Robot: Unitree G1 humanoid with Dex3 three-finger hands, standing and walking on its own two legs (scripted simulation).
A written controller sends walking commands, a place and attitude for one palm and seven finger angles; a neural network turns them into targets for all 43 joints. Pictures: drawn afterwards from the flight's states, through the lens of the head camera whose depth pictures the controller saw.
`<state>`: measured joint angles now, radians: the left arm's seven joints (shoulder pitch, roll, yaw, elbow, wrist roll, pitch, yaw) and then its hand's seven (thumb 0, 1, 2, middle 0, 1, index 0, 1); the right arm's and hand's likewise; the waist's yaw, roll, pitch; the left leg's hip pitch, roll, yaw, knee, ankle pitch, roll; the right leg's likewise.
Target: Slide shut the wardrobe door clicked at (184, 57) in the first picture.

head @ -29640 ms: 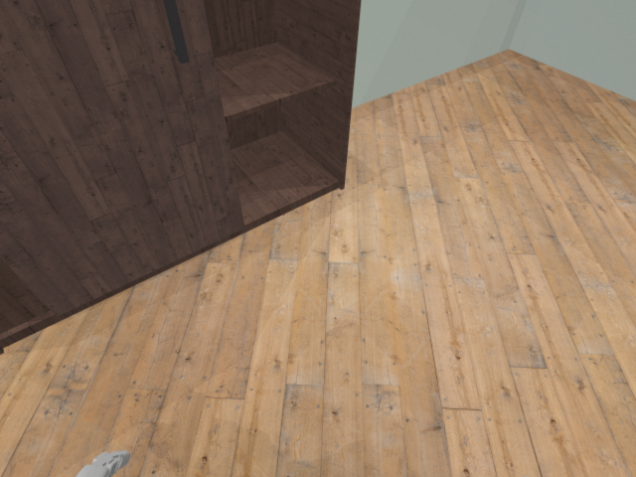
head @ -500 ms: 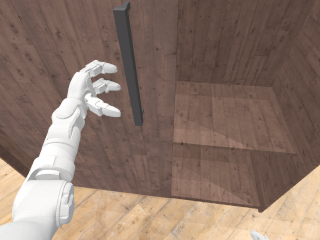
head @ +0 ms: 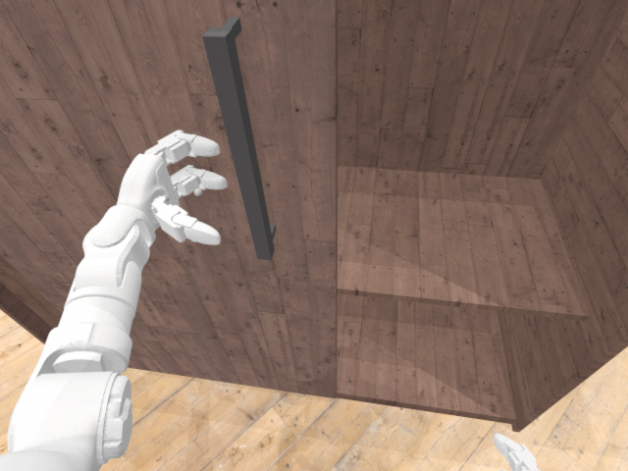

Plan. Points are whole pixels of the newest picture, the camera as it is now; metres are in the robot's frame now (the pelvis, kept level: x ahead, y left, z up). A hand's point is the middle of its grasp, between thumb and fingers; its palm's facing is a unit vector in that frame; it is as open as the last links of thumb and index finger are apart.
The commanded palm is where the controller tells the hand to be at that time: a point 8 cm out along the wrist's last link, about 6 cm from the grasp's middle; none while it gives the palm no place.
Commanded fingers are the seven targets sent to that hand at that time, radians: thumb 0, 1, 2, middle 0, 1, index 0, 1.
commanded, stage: move the hooked fingers beside the handle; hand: left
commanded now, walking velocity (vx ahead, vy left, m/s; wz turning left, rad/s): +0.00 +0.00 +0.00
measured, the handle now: (252, 161) +0.44 +0.08 +0.19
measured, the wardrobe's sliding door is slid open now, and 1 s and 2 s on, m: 0.52 0.52 0.52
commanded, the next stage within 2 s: feel for the door with the fingertips in 1.72 s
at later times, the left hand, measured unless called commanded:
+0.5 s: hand (197, 192) +0.41 +0.15 +0.16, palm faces -0.16 -0.99 -0.05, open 13.0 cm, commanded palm +0.44 +0.23 +0.21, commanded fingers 0.00 -0.50 0.30 -0.30 -1.20 -0.30 -1.20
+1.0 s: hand (198, 191) +0.41 +0.15 +0.17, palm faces -0.14 -0.99 -0.06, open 13.2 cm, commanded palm +0.44 +0.22 +0.21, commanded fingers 0.00 -0.50 0.30 -0.30 -1.20 -0.30 -1.20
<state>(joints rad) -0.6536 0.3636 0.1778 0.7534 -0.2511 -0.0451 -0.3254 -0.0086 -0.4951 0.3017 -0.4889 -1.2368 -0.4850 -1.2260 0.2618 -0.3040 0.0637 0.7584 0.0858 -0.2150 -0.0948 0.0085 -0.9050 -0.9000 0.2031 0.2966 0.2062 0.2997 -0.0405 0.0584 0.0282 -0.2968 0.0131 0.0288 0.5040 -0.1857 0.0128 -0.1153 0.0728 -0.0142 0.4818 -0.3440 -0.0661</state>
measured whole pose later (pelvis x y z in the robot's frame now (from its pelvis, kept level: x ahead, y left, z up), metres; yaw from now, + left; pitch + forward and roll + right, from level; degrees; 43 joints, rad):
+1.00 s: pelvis +0.00 +0.00 +0.00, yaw +0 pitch -2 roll +0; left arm -0.62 0.36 0.18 0.70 -0.25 0.00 -0.30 -0.01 -0.49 0.30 -0.42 -1.22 -0.45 -1.22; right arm 0.26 -0.30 0.06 0.76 0.08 -0.22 -0.09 0.01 -0.90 -0.90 0.20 0.30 0.21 0.30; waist -0.04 0.07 0.04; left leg -0.26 0.00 0.04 0.47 -0.17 0.01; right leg -0.08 0.06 -0.01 0.46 -0.34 -0.06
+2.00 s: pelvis +0.00 +0.01 +0.00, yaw +1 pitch -2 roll +0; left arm -0.66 0.34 0.15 0.70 -0.24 0.00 -0.26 -0.01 -0.50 0.30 -0.40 -1.24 -0.39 -1.24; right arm 0.26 -0.30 0.05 0.76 0.08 -0.23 -0.07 0.01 -0.90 -0.90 0.20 0.30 0.21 0.30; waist -0.03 0.07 0.03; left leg -0.26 -0.01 0.02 0.47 -0.17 0.02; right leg -0.09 0.06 -0.02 0.46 -0.34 -0.06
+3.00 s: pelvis -0.01 +0.02 +0.00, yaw +1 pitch -1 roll +0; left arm -0.77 0.30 0.07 0.76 -0.27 -0.02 -0.18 -0.01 -0.50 0.30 -0.42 -1.25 -0.39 -1.25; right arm 0.27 -0.30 0.06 0.84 0.10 -0.28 -0.09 0.01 -0.90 -0.90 0.20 0.30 0.21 0.30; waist 0.00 0.06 0.04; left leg -0.31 -0.01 0.02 0.49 -0.15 0.03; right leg -0.13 0.05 -0.03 0.49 -0.33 -0.04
